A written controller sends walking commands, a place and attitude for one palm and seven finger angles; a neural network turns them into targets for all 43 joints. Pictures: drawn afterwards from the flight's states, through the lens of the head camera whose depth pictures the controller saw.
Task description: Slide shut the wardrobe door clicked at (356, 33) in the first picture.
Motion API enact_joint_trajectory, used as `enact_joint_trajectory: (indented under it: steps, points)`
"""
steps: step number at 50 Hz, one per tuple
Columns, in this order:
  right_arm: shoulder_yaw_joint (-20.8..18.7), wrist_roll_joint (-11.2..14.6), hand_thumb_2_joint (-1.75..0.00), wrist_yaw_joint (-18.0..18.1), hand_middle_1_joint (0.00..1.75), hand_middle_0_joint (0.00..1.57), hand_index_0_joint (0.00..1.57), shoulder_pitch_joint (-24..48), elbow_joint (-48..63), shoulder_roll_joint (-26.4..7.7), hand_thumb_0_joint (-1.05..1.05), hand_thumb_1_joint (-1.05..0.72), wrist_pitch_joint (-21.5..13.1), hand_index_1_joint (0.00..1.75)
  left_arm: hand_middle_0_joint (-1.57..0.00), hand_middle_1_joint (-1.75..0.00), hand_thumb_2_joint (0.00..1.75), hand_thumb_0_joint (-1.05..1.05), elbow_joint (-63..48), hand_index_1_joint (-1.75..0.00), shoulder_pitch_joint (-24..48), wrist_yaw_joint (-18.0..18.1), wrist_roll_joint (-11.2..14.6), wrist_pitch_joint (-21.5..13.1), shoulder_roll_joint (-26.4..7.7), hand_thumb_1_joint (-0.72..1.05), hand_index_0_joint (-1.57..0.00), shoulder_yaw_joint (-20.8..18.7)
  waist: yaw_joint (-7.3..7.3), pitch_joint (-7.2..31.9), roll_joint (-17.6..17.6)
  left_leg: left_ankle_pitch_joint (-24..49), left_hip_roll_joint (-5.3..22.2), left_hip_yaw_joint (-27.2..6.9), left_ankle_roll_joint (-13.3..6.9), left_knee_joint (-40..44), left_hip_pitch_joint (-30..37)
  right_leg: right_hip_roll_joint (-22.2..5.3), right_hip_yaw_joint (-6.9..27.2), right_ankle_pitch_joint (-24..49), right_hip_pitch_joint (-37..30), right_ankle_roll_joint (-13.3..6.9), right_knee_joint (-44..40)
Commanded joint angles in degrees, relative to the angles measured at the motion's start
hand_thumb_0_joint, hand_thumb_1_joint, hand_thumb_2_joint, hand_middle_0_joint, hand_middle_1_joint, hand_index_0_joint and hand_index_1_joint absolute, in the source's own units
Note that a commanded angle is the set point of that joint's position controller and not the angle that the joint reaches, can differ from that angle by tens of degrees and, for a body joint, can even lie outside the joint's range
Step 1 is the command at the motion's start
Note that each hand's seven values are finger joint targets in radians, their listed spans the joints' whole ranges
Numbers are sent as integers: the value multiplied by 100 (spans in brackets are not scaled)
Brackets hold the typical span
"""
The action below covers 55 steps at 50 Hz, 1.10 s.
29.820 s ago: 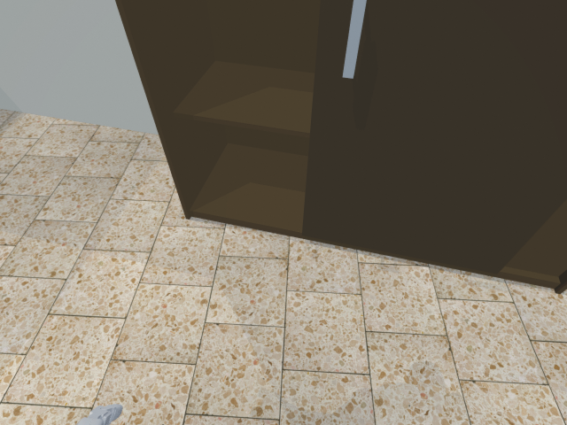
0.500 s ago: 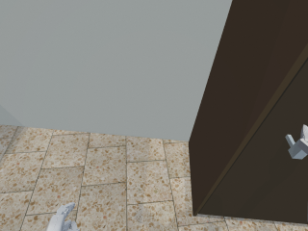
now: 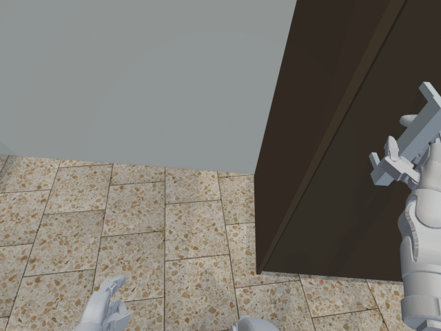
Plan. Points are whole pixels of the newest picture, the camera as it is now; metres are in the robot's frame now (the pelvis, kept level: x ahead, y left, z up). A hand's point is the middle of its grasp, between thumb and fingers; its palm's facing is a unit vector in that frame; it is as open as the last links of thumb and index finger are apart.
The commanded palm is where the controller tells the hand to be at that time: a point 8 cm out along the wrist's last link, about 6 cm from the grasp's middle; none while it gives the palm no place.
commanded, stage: stop walking and hold the door there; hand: right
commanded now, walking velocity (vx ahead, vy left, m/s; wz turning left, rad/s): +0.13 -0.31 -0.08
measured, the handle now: (401, 137) +0.41 -0.30 +0.16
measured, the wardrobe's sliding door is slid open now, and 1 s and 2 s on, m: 0.00 0.00 0.00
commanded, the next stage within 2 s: loosen the grip on the handle in 1.96 s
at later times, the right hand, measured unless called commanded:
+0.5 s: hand (397, 160) +0.36 -0.27 +0.15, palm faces +0.13 +0.99 -0.06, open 6.3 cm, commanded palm +0.34 -0.29 +0.15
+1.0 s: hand (395, 160) +0.36 -0.27 +0.15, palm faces +0.19 +0.97 -0.13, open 6.6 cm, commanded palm +0.34 -0.27 +0.15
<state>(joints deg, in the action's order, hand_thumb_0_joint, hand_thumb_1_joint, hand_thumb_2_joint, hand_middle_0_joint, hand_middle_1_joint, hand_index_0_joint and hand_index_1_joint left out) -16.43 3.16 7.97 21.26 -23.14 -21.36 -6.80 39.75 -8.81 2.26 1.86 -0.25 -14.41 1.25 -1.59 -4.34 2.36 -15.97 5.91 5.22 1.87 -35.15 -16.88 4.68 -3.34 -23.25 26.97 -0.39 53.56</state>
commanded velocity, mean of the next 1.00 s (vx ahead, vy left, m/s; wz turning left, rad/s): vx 0.03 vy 0.10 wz -0.01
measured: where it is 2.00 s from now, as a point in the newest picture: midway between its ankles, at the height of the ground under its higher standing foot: outside the picture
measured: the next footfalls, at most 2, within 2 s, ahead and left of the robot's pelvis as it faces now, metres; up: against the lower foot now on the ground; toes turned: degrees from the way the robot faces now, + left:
right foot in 0.16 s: +0.05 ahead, -0.24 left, +0.00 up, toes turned -3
left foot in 0.34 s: +0.05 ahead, -0.01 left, +0.00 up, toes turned +4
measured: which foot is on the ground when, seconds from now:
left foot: down 0.00-0.16, up 0.18-0.32, down 0.34-0.50, up 0.52-0.98, down 1.00-1.00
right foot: up 0.00-0.14, down 0.16-1.00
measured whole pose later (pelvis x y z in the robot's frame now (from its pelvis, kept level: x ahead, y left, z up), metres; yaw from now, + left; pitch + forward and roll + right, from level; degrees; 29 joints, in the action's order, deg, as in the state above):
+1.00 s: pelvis -0.01 -0.10 +0.01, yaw +0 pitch -2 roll +0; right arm -0.8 3.6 7.8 22.1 -13.5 -13.5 -2.2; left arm 38.8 -7.2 3.2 0.8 -4.6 -8.6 3.6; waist -4.7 -5.4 -1.5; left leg -8.5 1.2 0.9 0.2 -24.9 -12.4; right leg -2.8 -2.7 -12.6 12.3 1.7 27.1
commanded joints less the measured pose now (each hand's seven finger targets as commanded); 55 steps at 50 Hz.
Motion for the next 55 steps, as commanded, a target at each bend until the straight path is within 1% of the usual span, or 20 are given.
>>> enact_joint_trajectory:
  steps: [1,6,8,9,11,15,17,19,22,24,25,26,29,34,45,47,50,51,52,55]
  points:
    - [-136,-155,-90,-61,140,45,45,2256,1791,-1386,0,-90,-380,140,-20,-30,90,0,-795,-30,336,46,-31,-359,-587,90,-20,-246,174,1666,-1528,2230,2205,-1253,-959,1043,922,-1051,1105,-229,120,207,681]
    - [91,-149,-90,-111,140,45,45,2040,2674,-1105,0,-90,-364,140,-20,-30,90,0,-850,-30,772,225,-46,-340,-268,90,-20,-185,217,1618,-80,1354,1068,-104,-277,-161,-190,-391,-760,1212,-2395,285,-2732]
    - [586,-114,-90,-186,140,45,45,2237,3432,-563,0,-90,-553,140,-20,-30,90,0,-1065,-30,713,245,-2,-448,-452,90,-20,-251,241,1951,2035,-663,40,463,93,-2232,-894,-1749,953,3110,-2730,-397,-2910]
    - [904,-91,-90,-267,140,45,45,2132,3396,-129,0,-90,-618,140,-20,-30,90,0,-1129,-30,572,231,38,-479,-460,90,-20,-284,340,1845,1963,-2202,-370,215,64,-3119,-1155,-2250,1515,3799,-2537,-979,-2946]
    - [1131,-142,-90,-326,140,45,45,2155,3481,173,0,-90,-646,140,-20,-30,90,0,-946,-30,459,168,6,-531,-250,90,-20,-197,355,1791,1046,-2121,-263,-156,13,-2735,-1328,-2159,1465,4344,-2670,-1199,-2682]
    - [992,-168,-90,-211,140,45,45,2222,3267,-45,0,-90,-396,140,-20,-30,90,0,-820,-30,508,79,24,-618,-435,90,-20,-247,131,2200,267,377,-412,-153,-91,768,649,-1534,463,3093,-2350,-383,-1827]
    - [1092,-194,-90,-219,140,45,45,2377,3222,-170,0,-90,-257,140,-20,-30,90,0,-938,-30,635,111,-16,-548,-158,90,-20,-60,267,2153,-1236,1793,728,-1864,-619,1248,1329,-791,-81,1160,-1156,69,-1318]
    - [960,-60,-90,-194,140,45,45,1956,2666,-164,0,-90,-65,140,-20,-30,90,0,-771,-30,568,153,-41,-569,-272,90,-20,-126,170,1759,-1601,1141,917,-1965,-908,1533,1165,-582,174,-146,-781,124,-1073]
    - [1482,-66,-90,-260,140,45,45,2376,2885,417,0,-90,-134,140,-20,-30,90,0,-710,-30,555,180,-73,-618,-239,90,-20,-8,239,2036,-1379,2055,394,-861,-646,539,1129,-816,240,1454,-1746,-18,-2572]
    - [1768,-59,-90,-275,140,45,45,2255,2919,660,0,-90,-204,140,-20,-30,90,0,-731,-30,560,193,-99,-565,-507,90,-20,-153,251,2404,470,729,-394,-257,-110,-617,-291,-2006,1585,3702,-3395,-503,-2954]
    - [1984,-35,-90,-325,140,45,45,2195,2774,940,0,-90,-245,140,-20,-30,90,0,-784,-30,638,121,-121,-518,-359,90,-20,-101,274,2196,1350,-1236,-583,-508,-106,-1391,-793,-2506,2416,2803,-3223,-776,-3659]
    - [2096,-142,-90,-330,140,45,45,2395,2869,990,0,-90,-253,140,-20,-30,90,0,-800,-30,702,84,-161,-503,-257,90,-20,-49,302,1682,1463,-1349,-489,-732,-171,-1857,-1259,-2656,2726,2190,-3019,-825,-3922]
    - [2164,-105,-90,-299,140,45,45,2518,3056,1003,0,-90,-231,140,-20,-30,90,0,-742,-30,572,92,-128,-509,-255,90,-20,-87,293,1683,312,-928,-405,-725,-140,-1592,-1483,-2581,2100,3955,-3644,-831,-3443]
    - [2874,-144,-90,-500,140,45,45,2785,2814,1628,0,-90,-140,140,-20,-30,90,0,-740,-30,492,27,-128,-657,-312,90,-20,-196,350,2020,869,-427,-496,-457,-110,-1350,-1057,-2180,1034,3961,-3745,-437,-3492]
    - [2557,-108,-90,-372,140,45,45,2823,2802,1243,0,-90,-222,140,-20,-30,90,0,-807,-30,580,131,-128,-767,-270,90,-20,-147,281,2000,962,-9,-646,-174,-96,607,152,-1917,645,3409,-3175,-392,-3254]
    - [2449,-150,-90,-382,140,45,45,2649,2855,1098,0,-90,-240,140,-20,-30,90,0,-879,-30,653,147,-98,-723,-253,90,-20,-104,240,2043,580,941,-534,-349,-119,1425,841,-1653,337,2913,-2702,-172,-2921]
    - [1894,-157,-90,-303,140,45,45,2375,2869,463,0,-90,-137,140,-20,-30,90,0,-914,-30,764,218,-126,-607,-56,90,-20,-24,267,1818,-569,1692,482,-1583,-487,1900,742,-818,26,1150,-1787,206,-2469]
    - [1729,-177,-90,-295,140,45,45,2341,2932,294,0,-90,-111,140,-20,-30,90,0,-896,-30,804,218,-173,-572,-21,90,-20,-5,265,1679,-359,1112,503,-1560,-501,1998,377,-709,14,820,-1805,218,-2525]
    - [1404,-113,-90,-264,140,45,45,1894,2653,70,0,-90,-84,140,-20,-30,90,0,-801,-30,560,242,-109,-536,-179,90,-20,-114,203,1853,-1106,672,299,-1386,-434,1997,610,-639,115,867,-1765,153,-2483]
    - [1522,-42,-90,-266,140,45,45,1701,2810,342,0,-90,-65,140,-20,-30,90,0,-906,-30,641,298,-57,-521,-232,90,-20,-120,200,2149,-1360,1671,11,-980,-231,1738,1001,-725,152,1836,-2164,-5,-2894]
